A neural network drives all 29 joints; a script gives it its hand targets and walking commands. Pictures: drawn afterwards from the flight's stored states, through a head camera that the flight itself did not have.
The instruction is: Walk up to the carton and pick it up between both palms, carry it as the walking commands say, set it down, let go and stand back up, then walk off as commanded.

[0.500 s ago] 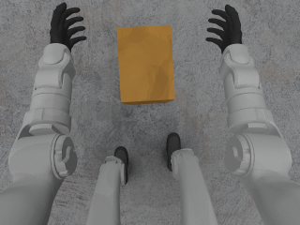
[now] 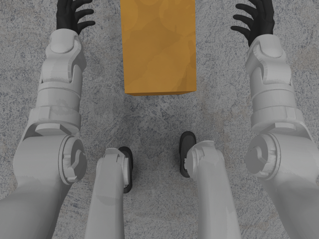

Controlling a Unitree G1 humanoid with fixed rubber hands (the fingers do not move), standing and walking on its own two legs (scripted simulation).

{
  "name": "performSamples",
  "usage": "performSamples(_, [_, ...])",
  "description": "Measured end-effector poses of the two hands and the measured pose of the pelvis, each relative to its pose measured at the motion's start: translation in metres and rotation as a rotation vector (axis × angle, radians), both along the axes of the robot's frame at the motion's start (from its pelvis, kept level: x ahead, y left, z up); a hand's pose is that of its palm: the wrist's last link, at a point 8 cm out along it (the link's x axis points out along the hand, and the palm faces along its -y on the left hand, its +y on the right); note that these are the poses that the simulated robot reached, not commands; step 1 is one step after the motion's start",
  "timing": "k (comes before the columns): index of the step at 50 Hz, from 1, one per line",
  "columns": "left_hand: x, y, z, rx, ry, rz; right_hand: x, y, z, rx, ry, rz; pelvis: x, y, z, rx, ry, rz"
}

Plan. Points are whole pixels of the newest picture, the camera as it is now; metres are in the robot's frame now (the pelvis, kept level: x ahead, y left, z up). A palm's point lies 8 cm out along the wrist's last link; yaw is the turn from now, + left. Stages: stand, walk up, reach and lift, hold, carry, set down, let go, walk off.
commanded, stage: reach and lift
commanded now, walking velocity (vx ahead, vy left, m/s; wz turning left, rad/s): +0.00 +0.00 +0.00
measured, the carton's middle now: (157, 54) +0.56 -0.04 -0.42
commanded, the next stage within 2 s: none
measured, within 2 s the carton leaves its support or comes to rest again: neither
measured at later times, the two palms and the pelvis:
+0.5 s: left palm (101, 53) +0.54 +0.13 -0.29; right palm (224, 56) +0.51 -0.23 -0.30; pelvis -0.04 +0.00 -0.12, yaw +0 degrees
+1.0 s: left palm (104, 57) +0.54 +0.13 -0.35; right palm (217, 59) +0.51 -0.23 -0.36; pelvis -0.04 +0.00 -0.18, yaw +1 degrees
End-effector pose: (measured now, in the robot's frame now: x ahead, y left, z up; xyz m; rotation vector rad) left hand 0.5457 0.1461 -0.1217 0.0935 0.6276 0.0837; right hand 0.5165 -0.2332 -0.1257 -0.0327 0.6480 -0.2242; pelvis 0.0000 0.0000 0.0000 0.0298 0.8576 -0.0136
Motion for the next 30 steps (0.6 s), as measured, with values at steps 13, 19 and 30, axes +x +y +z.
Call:
performSamples(13, [-0.002,-0.006,-0.084,0.006,0.022,-0.001,0.002,0.005,-0.085,0.006,0.014,-0.007,-0.017,-0.005,-0.066,0.003,-0.074,0.013])
performSamples(19, [0.0,-0.011,-0.125,0.003,0.022,-0.007,0.003,0.006,-0.126,0.01,0.009,-0.01,-0.027,-0.005,-0.09,0.001,-0.199,0.007])
performSamples(30, [-0.012,-0.018,-0.19,-0.002,0.054,-0.02,-0.01,0.006,-0.192,0.033,0.044,-0.021,-0.04,-0.004,-0.147,-0.006,-0.308,0.008])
